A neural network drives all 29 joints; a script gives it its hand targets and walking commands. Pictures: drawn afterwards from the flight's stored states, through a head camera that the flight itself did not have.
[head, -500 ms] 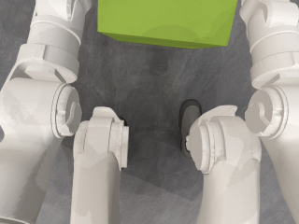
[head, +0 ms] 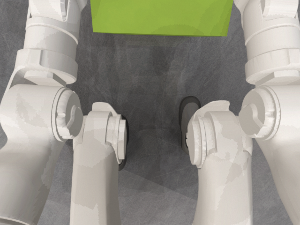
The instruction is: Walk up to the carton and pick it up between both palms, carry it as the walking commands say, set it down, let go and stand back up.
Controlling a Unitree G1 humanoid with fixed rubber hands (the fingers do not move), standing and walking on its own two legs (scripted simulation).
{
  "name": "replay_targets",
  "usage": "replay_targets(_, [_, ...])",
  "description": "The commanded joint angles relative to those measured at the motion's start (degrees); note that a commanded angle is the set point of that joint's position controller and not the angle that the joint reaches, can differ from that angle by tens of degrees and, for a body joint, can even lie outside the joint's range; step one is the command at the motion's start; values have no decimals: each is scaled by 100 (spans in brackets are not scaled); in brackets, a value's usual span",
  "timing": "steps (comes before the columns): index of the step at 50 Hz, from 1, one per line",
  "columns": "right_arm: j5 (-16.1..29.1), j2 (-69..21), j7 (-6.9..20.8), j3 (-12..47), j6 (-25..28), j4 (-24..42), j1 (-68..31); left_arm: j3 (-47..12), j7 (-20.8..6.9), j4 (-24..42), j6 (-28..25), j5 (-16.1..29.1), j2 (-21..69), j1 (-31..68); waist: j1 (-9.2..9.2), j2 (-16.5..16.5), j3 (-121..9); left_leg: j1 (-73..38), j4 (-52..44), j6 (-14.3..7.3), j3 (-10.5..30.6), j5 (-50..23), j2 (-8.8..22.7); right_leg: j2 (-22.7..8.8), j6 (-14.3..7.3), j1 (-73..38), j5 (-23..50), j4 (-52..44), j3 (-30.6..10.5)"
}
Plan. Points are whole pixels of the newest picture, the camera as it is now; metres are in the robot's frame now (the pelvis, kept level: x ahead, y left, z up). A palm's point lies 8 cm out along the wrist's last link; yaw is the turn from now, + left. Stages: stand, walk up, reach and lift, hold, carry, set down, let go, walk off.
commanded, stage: reach and lift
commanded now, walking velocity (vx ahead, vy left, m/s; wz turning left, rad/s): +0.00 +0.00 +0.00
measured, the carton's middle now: out of the picture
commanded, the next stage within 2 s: none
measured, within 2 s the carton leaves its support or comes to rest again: neither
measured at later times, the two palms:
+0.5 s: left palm out of the picture +0.57 +0.11 -0.11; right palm out of the picture +0.55 -0.18 -0.12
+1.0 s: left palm out of the picture +0.56 +0.11 -0.03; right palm out of the picture +0.53 -0.19 -0.05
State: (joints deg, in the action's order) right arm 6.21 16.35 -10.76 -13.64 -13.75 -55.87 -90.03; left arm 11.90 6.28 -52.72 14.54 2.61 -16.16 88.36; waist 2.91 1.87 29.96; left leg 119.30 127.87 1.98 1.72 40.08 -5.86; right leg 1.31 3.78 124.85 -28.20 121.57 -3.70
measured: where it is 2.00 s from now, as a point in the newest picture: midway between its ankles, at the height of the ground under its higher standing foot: (153, 143)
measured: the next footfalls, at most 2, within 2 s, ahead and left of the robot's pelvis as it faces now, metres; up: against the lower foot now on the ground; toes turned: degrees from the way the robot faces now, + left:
none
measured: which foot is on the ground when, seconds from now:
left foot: down 0.00-1.00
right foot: down 0.00-1.00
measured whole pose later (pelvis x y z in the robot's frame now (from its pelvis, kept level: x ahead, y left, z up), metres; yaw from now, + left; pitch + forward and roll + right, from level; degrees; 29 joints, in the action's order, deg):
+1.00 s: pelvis -0.02 -0.01 +0.08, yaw +0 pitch +28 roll +1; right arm -3.6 8.9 -8.7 -24.0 -23.6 -34.7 -81.2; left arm 21.0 2.7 -38.6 22.5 -4.6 -10.3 84.9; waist 2.4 0.8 30.0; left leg 105.3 112.4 2.3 1.8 35.3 -5.2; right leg 1.6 3.0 110.5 -24.8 107.3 -4.2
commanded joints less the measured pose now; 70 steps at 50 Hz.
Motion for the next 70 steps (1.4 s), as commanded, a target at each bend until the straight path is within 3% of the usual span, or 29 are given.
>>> replay_targets(1, [220, -5644, 2101, 1508, -8, 1038, -3254, -1807, -1707, 791, -47, 319, 5658, 3607, 276, 85, -9397, -2267, -1572, -107, -576, -1935, -202, 443, -340, -4407, 1805, -497, 994])
replay_targets(4, [358, -5634, 2109, 1748, 14, 1610, -3632, -2041, -1670, 1217, -38, 553, 5861, 3957, 331, 24, -10578, -2881, -1531, -40, -579, -2366, -193, 446, -340, -4801, 2170, -524, 1094])
replay_targets(6, [444, -5689, 2067, 1953, -4, 2168, -4008, -2048, -1667, 1205, 46, 615, 6008, 3799, 175, -95, -11222, -3221, -1580, -61, -566, -2746, -259, 436, -285, -5186, 2464, -549, 1119])
replay_targets(9, [467, -5665, 2053, 1943, -51, 2239, -4245, -1840, -1632, 959, 182, 350, 6014, 3711, -38, 104, -10996, -3166, -1686, -96, -606, -2493, -261, 435, -266, -5011, 2219, -670, 1043])
replay_targets(10, [385, -5758, 2079, 1914, -98, 2094, -4152, -1777, -1637, 1004, 171, 308, 6025, 3705, 68, -126, -10896, -3026, -1698, -119, -587, -2487, -276, 457, -262, -5003, 2198, -673, 1094])
replay_targets(11, [350, -5789, 2128, 1832, -156, 1824, -3999, -1634, -1675, 759, 220, 116, 6030, 3504, -148, 92, -10519, -2979, -1816, -119, -624, -2232, -242, 453, -286, -4788, 1898, -761, 1023])
replay_targets(17, [25, -5951, 2255, 1809, -355, 1587, -3497, -1405, -1869, 611, 373, -130, 6249, 3001, -14, -215, -10290, -2529, -2043, -142, -659, -1943, -287, 529, -250, -4941, 1726, -1040, 985])
replay_targets(20, [146, -6019, 2149, 2054, -388, 2179, -3723, -1725, -1876, 1314, 335, 183, 6119, 3617, 107, -305, -11567, -2792, -1975, -86, -699, -2354, -324, 506, -213, -5862, 2374, -1048, 992])
replay_targets(21, [235, -6055, 2104, 2210, -383, 2377, -3825, -1892, -1869, 1499, 338, 248, 6129, 3646, 28, -282, -11808, -2908, -1942, -87, -674, -2552, -318, 514, -204, -6028, 2589, -1009, 937])
replay_targets(22, [280, -6085, 2072, 2323, -379, 2567, -3696, -2147, -1871, 1839, 316, 389, 6124, 3885, 155, -249, -12268, -3075, -1929, -53, -672, -2855, -320, 529, -228, -6293, 2911, -1014, 960])
replay_targets(23, [459, -6155, 2031, 2474, -371, 2792, -3832, -2350, -1817, 2063, 332, 484, 6139, 3956, 31, -196, -12633, -3249, -1937, -41, -638, -2962, -339, 527, -217, -6464, 2996, -972, 959])
replay_targets(25, [471, -6205, 1939, 2447, -361, 2926, -3958, -2428, -1771, 2052, 330, 522, 6057, 4121, 74, -74, -12817, -3225, -1980, -36, -690, -2932, -298, 539, -256, -6668, 3042, -1090, 901])
replay_targets(29, [173, -6112, 2034, 2052, -517, 2162, -3419, -2159, -1783, 1472, 453, 211, 6190, 3481, 110, 53, -11512, -3193, -2222, -85, -572, -2307, -277, 556, -246, -5546, 2057, -1262, 946])
replay_targets(31, [125, -6158, 2122, 2023, -587, 2105, -3309, -2069, -1818, 1278, 528, 104, 6270, 3262, 3, 207, -11496, -3261, -2342, -61, -607, -2183, -262, 562, -266, -5418, 1905, -1369, 914])
replay_targets(33, [94, -6138, 2183, 2036, -620, 2152, -3419, -1847, -1858, 988, 610, 5, 6375, 2965, -81, 23, -11536, -3223, -2447, -61, -642, -2074, -282, 551, -240, -5468, 1744, -1509, 954])
replay_targets(35, [-83, -6212, 2242, 1876, -640, 1988, -3323, -1609, -1910, 742, 650, -148, 6517, 2668, 18, -124, -11206, -2996, -2533, -82, -634, -1964, -295, 572, -224, -5325, 1639, -1619, 975])
replay_targets(39, [100, -6254, 2215, 2375, -657, 2876, -3837, -1936, -1924, 1557, 640, 151, 6634, 3206, 32, -351, -12716, -3571, -2532, -101, -588, -2566, -349, 548, -177, -6161, 2358, -1579, 1029])
replay_targets(40, [260, -6435, 2191, 2563, -664, 3121, -3860, -2148, -1888, 1826, 650, 276, 6668, 3309, -79, -370, -13151, -3801, -2561, -74, -559, -2864, -377, 570, -199, -6471, 2616, -1605, 980])
replay_targets(43, [321, -6195, 2109, 2659, -712, 3403, -3989, -2499, -1758, 2275, 665, 435, 6560, 3742, 83, -193, -13626, -4345, -2611, -37, -492, -3061, -362, 567, -188, -6421, 2754, -1604, 1066])
replay_targets(47, [41, -6156, 2141, 2284, -811, 2703, -3604, -2179, -1760, 1588, 787, 132, 6570, 3348, 44, -37, -12301, -3934, -2837, -85, -553, -2066, -346, 576, -264, -5672, 1637, -1952, 968])
replay_targets(48, [-20, -6262, 2178, 2080, -839, 2398, -3367, -2141, -1800, 1401, 827, 67, 6678, 3231, 144, 50, -11911, -3745, -3007, -60, -524, -1779, -318, 583, -271, -5567, 1381, -2020, 999])
replay_targets(49, [-76, -6350, 2225, 2068, -874, 2289, -3353, -1902, -1829, 1222, 833, -84, 6615, 3011, 2, -33, -11704, -3479, -3001, -92, -613, -1574, -345, 574, -274, -5544, 1203, -2116, 933])
replay_targets(50, [-121, -6392, 2242, 2026, -911, 2229, -3246, -1908, -1894, 1190, 872, -71, 6760, 2918, 97, 9, -11760, -3508, -3112, -96, -577, -1554, -330, 592, -270, -5636, 1229, -2164, 952])
replay_targets(59, [160, -6628, 2264, 2591, -988, 3084, -3557, -2252, -1937, 1924, 893, 186, 6783, 3079, -86, -260, -13388, -4198, -3250, -93, -587, -2511, -450, 645, -169, -6770, 2214, -2337, 924])
replay_targets(60, [132, -6665, 2248, 2637, -1002, 3107, -3340, -2329, -1946, 2200, 865, 206, 6620, 3296, 14, -228, -13540, -4157, -3204, -97, -618, -2527, -431, 648, -191, -6897, 2311, -2349, 889])
replay_targets(61, [270, -6779, 2209, 2804, -994, 3257, -3409, -2426, -1940, 2271, 861, 249, 6694, 3268, -215, -258, -13765, -4210, -3218, -89, -692, -2621, -471, 667, -169, -7235, 2368, -2425, 817])
replay_targets(62, [247, -6706, 2192, 2791, -990, 3258, -3391, -2497, -1901, 2290, 856, 291, 6655, 3253, -93, -256, -13620, -4205, -3291, -95, -622, -2507, -461, 659, -154, -7076, 2316, -2427, 848])
replay_targets(65, [201, -6641, 2122, 2787, -1010, 3267, -3505, -2361, -1876, 2105, 876, 258, 6721, 3150, -73, -385, -13496, -4303, -3388, -120, -613, -2301, -431, 656, -147, -7099, 2010, -2591, 853])
replay_targets(70, [-38, -6839, 2194, 2530, -1137, 2717, -3268, -1954, -2011, 1609, 980, -39, 6699, 2888, -199, -305, -12777, -3922, -3691, -187, -639, -1518, -415, 647, -185, -7066, 1255, -2860, 742])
